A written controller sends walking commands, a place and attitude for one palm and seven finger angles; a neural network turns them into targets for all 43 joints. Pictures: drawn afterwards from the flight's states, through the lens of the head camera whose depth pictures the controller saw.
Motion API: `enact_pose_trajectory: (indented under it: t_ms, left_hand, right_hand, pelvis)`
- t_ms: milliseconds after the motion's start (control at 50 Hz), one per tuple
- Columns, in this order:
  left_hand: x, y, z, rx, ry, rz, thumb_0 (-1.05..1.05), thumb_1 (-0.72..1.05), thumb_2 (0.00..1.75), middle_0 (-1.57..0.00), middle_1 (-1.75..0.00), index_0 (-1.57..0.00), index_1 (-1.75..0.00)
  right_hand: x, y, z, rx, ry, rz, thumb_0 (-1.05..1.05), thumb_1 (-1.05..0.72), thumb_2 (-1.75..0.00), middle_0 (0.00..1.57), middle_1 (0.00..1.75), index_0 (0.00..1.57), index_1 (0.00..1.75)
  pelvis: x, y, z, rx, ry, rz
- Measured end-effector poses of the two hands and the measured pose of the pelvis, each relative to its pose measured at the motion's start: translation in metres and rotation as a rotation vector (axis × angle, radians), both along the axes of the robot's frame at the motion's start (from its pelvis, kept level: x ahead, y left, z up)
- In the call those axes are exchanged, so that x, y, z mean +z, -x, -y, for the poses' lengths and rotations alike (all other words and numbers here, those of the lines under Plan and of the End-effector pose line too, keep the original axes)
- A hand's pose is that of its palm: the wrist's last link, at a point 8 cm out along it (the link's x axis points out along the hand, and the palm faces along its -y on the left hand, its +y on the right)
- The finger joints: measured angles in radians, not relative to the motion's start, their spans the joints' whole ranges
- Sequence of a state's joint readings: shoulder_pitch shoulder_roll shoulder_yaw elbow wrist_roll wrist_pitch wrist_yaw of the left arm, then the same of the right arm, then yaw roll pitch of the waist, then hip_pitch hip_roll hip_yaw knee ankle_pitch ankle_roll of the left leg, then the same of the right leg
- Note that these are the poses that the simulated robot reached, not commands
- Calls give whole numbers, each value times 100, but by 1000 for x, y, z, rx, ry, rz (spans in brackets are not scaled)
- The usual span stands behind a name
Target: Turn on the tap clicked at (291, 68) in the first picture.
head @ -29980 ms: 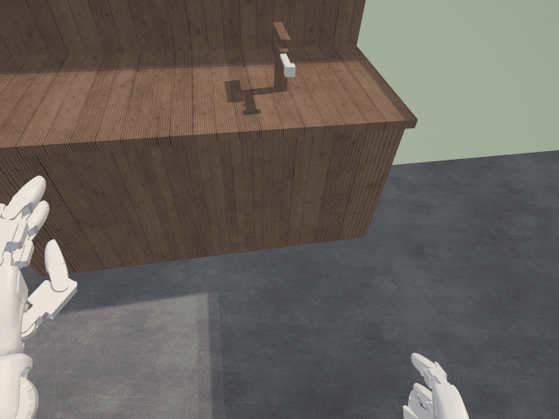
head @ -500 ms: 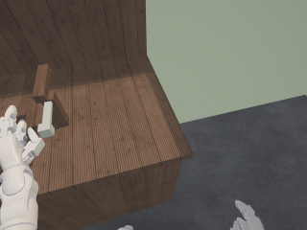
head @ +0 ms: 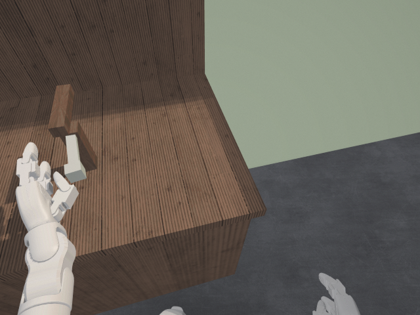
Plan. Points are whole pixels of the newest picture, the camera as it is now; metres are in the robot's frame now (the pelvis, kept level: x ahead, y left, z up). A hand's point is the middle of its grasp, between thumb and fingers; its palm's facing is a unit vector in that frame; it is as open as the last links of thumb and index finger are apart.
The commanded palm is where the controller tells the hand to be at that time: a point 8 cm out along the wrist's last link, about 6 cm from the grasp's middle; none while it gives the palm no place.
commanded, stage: push the lever round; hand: left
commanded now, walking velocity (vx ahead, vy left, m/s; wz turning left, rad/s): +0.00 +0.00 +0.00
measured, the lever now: (75, 171) +0.34 +0.29 +0.09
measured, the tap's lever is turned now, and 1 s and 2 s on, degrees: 9 36 61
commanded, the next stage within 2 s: none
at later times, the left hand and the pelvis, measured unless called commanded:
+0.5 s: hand (92, 182) +0.32 +0.25 +0.08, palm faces +0.65 -0.76 -0.04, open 7.8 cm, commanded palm +0.28 +0.27 +0.08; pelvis +0.00 -0.01 +0.00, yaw +0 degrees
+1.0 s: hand (108, 172) +0.35 +0.23 +0.08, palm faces +0.73 -0.69 -0.05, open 7.8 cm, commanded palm +0.30 +0.24 +0.08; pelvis +0.01 +0.00 +0.00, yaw +0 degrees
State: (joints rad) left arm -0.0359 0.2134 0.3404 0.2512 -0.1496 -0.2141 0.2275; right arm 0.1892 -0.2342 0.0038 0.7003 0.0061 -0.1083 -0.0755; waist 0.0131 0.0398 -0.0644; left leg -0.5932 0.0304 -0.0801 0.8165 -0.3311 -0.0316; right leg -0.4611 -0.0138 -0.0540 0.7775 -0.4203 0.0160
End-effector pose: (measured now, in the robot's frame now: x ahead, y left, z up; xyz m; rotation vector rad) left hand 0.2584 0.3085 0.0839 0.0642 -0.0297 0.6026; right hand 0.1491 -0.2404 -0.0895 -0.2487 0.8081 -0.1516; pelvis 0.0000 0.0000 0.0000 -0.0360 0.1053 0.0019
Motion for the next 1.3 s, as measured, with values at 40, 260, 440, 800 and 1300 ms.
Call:
enact_pose_trajectory:
  t_ms: [40,260,440,800,1300]
  left_hand:
    - [0,-1,3,10,-3,0,1,91,91,-15,-15,-15,-15]
    - [-1,-13,23,43,8,-4,1,90,91,-15,-15,-15,-15]
    - [3,-13,33,90,3,-4,2,91,90,-15,-15,-15,-15]
    - [1,-25,53,162,23,-16,0,91,91,-15,-15,-15,-15]
    - [0,-51,75,270,55,-46,1,92,91,-15,-15,-14,-15]
  right_hand:
    - [-1,0,-1,5,-1,-2,1,-91,-90,20,30,20,30]
    - [-2,-3,-1,14,-9,-11,1,-91,-90,20,30,20,30]
    - [0,-4,3,2,-18,-13,1,-91,-90,20,30,20,30]
    - [1,-11,1,6,-13,-41,1,-91,-90,20,30,20,30]
    - [-5,-10,-7,9,-23,-110,1,-91,-90,20,30,20,30]
  pelvis:
    - [0,0,0,1,0,0]
    - [0,0,3,3,-2,1]
    - [1,-4,5,-4,-5,7]
    - [3,-5,5,1,-7,11]
    - [4,-9,0,2,-5,0]
